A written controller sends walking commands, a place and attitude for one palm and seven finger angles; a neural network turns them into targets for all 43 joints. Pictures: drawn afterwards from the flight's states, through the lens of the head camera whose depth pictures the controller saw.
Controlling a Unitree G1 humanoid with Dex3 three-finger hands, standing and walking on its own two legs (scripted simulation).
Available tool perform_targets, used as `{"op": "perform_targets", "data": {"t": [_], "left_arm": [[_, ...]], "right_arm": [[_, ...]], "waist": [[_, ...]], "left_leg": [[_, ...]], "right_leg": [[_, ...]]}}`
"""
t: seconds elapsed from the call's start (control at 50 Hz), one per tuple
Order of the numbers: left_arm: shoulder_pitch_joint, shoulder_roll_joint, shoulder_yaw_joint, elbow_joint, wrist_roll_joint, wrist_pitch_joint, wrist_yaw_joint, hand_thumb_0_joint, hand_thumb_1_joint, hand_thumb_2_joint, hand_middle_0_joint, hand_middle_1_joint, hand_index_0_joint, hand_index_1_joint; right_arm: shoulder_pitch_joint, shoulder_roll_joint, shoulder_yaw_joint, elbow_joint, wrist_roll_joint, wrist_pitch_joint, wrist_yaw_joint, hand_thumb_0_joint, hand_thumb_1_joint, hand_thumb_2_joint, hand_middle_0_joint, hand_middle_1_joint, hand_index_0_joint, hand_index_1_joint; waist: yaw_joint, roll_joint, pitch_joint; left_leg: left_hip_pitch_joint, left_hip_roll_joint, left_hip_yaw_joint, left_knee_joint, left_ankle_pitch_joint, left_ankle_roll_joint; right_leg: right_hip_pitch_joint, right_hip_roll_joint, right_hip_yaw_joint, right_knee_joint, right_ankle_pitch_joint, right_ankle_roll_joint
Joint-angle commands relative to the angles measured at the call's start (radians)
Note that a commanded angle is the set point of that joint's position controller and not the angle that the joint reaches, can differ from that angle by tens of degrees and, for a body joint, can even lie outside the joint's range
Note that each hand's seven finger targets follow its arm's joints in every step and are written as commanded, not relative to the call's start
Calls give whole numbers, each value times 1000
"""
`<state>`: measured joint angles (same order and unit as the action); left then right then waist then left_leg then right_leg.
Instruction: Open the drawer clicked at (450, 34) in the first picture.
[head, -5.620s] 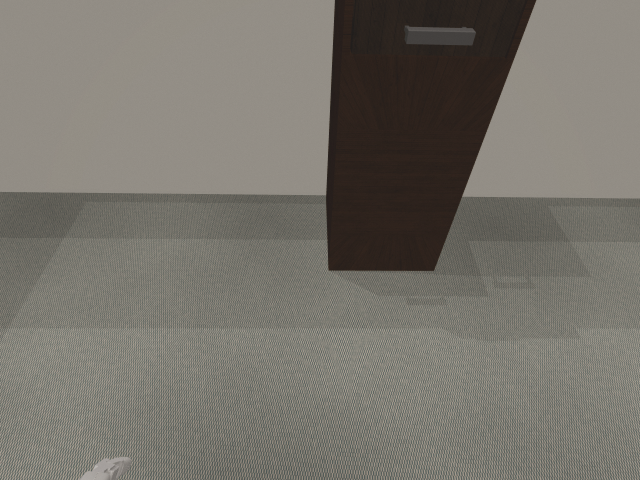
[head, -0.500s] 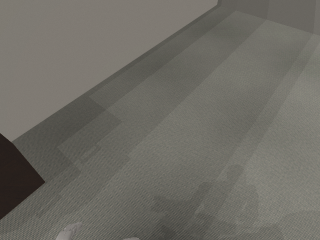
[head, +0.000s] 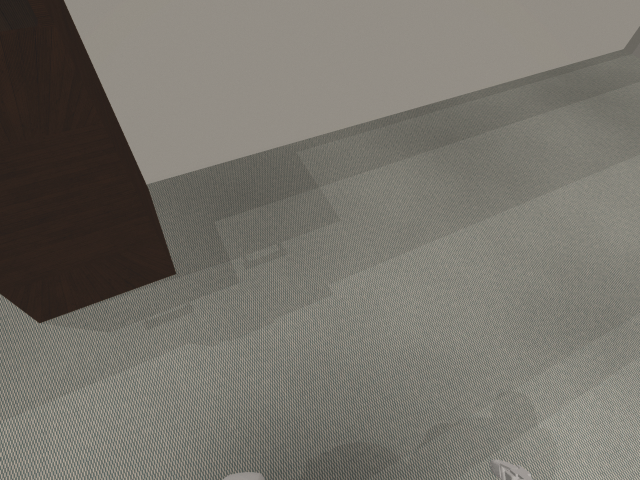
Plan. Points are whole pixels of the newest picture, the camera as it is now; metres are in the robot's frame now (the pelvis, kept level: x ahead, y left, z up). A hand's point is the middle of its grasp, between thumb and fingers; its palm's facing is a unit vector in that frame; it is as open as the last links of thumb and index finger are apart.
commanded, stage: turn to face it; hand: left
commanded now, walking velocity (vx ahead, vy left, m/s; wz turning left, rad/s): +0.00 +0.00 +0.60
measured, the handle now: out of the picture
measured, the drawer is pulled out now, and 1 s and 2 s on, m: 0.00 0.00 0.00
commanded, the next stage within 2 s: take the last steps up to it in 0.74 s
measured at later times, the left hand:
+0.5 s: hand out of the picture +0.08 +0.19 -0.12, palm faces +0.25 -0.92 -0.29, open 7.4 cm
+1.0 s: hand out of the picture -0.15 +0.17 -0.17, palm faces +0.52 -0.82 -0.23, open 7.4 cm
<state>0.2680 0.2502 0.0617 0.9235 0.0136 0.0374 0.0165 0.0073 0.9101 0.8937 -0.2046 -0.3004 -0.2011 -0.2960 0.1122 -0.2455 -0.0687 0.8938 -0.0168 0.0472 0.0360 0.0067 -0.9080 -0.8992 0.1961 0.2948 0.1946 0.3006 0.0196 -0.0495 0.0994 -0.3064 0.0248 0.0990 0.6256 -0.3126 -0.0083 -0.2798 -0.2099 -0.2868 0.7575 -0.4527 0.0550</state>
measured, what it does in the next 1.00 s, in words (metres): steps on the spot, turning left: right foot, then left foot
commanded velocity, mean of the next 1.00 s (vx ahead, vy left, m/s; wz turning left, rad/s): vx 0.05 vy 0.02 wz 0.40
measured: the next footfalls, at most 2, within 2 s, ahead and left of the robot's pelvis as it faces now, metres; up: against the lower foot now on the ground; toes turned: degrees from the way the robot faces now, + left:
right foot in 0.44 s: +0.07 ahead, -0.14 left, +0.00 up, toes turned +11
left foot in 0.90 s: -0.07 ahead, +0.08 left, +0.00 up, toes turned +31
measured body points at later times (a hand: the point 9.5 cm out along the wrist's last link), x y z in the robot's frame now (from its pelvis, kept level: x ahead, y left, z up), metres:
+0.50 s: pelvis -0.01 -0.04 +0.01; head +0.02 -0.06 +0.46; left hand +0.07 +0.23 -0.10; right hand +0.11 -0.28 -0.15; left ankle -0.02 +0.10 -0.69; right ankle +0.03 -0.14 -0.72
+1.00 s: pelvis -0.04 -0.02 +0.01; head -0.05 +0.01 +0.46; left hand -0.17 +0.21 -0.15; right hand +0.16 -0.19 -0.11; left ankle -0.10 +0.06 -0.72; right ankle +0.01 -0.14 -0.68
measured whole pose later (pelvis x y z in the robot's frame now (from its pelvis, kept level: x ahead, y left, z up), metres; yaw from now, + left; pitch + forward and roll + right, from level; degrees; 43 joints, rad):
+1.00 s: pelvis -0.04 -0.02 +0.01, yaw +27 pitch -1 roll +0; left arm 0.32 0.25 0.07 1.03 0.02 0.06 0.02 0.01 0.91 0.89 -0.20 -0.30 -0.20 -0.30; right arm 0.16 -0.19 -0.03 0.95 -0.02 0.02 0.01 0.00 -0.91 -0.90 0.20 0.29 0.20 0.30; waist 0.04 -0.06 0.04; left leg -0.20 0.01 0.07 0.56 -0.33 0.04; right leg -0.38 -0.12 -0.13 0.92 -0.49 0.04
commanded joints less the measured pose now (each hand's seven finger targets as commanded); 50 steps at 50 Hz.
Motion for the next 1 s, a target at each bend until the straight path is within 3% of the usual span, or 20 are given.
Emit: {"op": "perform_targets", "data": {"t": [0.0,0.02,0.1,0.26,0.38,0.4,0.42,0.44,0.46,0.52,0.56,0.74,0.8,0.84,0.86,0.88,0.9,0.92,0.94,0.98], "left_arm": [[-120,90,22,-151,4,-6,3,0,900,900,-200,-300,-200,-300],[-122,84,28,-135,1,-6,4,0,900,900,-200,-300,-200,-300],[-70,95,34,-92,1,-5,-9,0,900,900,-200,-300,-200,-300],[-161,82,26,-138,-3,-5,1,0,900,900,-200,-300,-200,-300],[-47,81,26,-124,-14,-27,9,0,900,900,-200,-300,-200,-300],[-8,120,34,-115,-8,-37,13,0,900,900,-200,-300,-200,-300],[8,218,53,-118,10,-47,22,0,900,900,-200,-300,-200,-300],[2,254,51,-129,8,-40,23,0,900,900,-200,-300,-200,-300],[-43,203,47,-137,6,-39,27,0,900,900,-200,-300,-200,-300],[-156,121,19,-151,4,-42,19,0,900,900,-200,-300,-200,-300],[-131,110,17,-138,6,-47,20,0,900,900,-200,-300,-200,-300],[50,164,31,-41,20,-44,16,0,900,900,-200,-300,-200,-300],[32,177,37,-23,20,-40,17,0,900,900,-200,-300,-200,-300],[13,164,35,-8,9,-37,15,0,900,900,-200,-300,-200,-300],[13,139,32,-7,-1,-32,12,0,900,900,-200,-300,-200,-300],[28,83,24,-26,-7,-26,6,0,900,900,-200,-300,-200,-300],[-32,43,6,-59,3,-21,0,0,900,900,-200,-300,-200,-300],[-84,65,11,-67,10,-20,-4,0,900,900,-200,-300,-200,-300],[-100,64,14,-44,19,-15,-6,0,900,900,-200,-300,-200,-300],[-78,70,16,-12,18,-24,-26,0,900,900,-200,-300,-200,-300]], "right_arm": [[219,-260,-61,-4,2,-29,-36,0,-900,-900,200,300,200,300],[168,-236,-55,-20,-2,-33,-46,0,-900,-900,200,300,200,300],[50,-180,-33,-58,-2,-41,-46,0,-900,-900,200,300,200,300],[104,-190,-44,-43,-8,-31,-41,0,-900,-900,200,300,200,300],[48,-180,-53,-62,-4,-21,-37,0,-900,-900,200,300,200,300],[55,-145,-49,-67,4,-21,-34,0,-900,-900,200,300,200,300],[88,-68,-37,-84,11,-22,-29,0,-900,-900,200,300,200,300],[66,-95,-45,-101,2,-18,-32,0,-900,-900,200,300,200,300],[63,-122,-53,-90,-3,-7,-30,0,-900,-900,200,300,200,300],[105,-95,-49,-28,-11,12,-13,0,-900,-900,200,300,200,300],[122,-77,-43,-15,-6,14,-8,0,-900,-900,200,300,200,300],[-6,-43,-11,-27,6,3,-18,0,-900,-900,200,300,200,300],[39,-37,-3,-9,12,-9,-24,0,-900,-900,200,300,200,300],[103,-45,3,20,9,-22,-28,0,-900,-900,200,300,200,300],[132,-82,-2,30,7,-31,-27,0,-900,-900,200,300,200,300],[162,-171,-23,28,-5,-41,-31,0,-900,-900,200,300,200,300],[204,-240,-34,38,-9,-32,-34,0,-900,-900,200,300,200,300],[207,-231,-32,47,-14,-28,-36,0,-900,-900,200,300,200,300],[189,-174,-17,52,-12,-39,-46,0,-900,-900,200,300,200,300],[136,-123,4,41,-7,-51,-55,0,-900,-900,200,300,200,300]], "waist": [[-111,243,-216],[-96,288,-201],[-35,188,-156],[-62,202,-135],[2,205,-168],[19,110,-187],[22,-198,-206],[29,-239,-184],[9,-143,-155],[-50,-96,-43],[-48,-111,-53],[38,-158,-113],[15,-172,-147],[-22,-136,-181],[-39,-19,-198],[-56,239,-211],[-87,379,-154],[-97,279,-100],[-86,331,-60],[-51,271,3]], "left_leg": [[341,375,-394,-223,782,232],[312,322,-381,-219,736,215],[194,200,-276,-248,619,151],[163,195,-412,-265,463,185],[3,125,-442,-149,447,126],[-99,70,-406,-73,288,73],[-282,-71,-219,153,-72,-14],[-290,-87,-175,368,-299,-34],[-267,-48,-210,498,-253,-27],[-261,-10,-163,627,-80,-43],[-253,-6,-137,601,-41,-54],[-130,-9,-49,209,-151,-58],[-26,-18,-21,58,-122,-44],[130,-23,-8,-154,48,-32],[249,19,-50,-250,120,-18],[362,223,-320,-317,148,68],[336,364,-479,-381,158,179],[254,384,-460,-405,-13,224],[211,305,-432,-441,-87,194],[159,244,-369,-447,-126,166]], "right_leg": [[-346,48,226,420,-169,35],[-359,52,243,437,-113,40],[-271,84,261,404,52,48],[-205,129,282,153,15,50],[117,182,255,-258,194,25],[249,112,313,-390,262,9],[372,-167,576,-481,314,-80],[229,-312,671,-490,391,-184],[147,-280,595,-489,355,-213],[36,-121,385,-475,294,-156],[63,-93,314,-464,343,-140],[199,-136,292,-395,607,-193],[187,-145,268,-342,651,-180],[131,-110,226,-281,547,-119],[43,-76,187,-199,391,-73],[-172,40,119,-18,88,-13],[-315,114,129,162,-191,6],[-332,94,190,270,-162,-16],[-359,85,229,310,-89,-17],[-364,82,238,374,38,-20]]}}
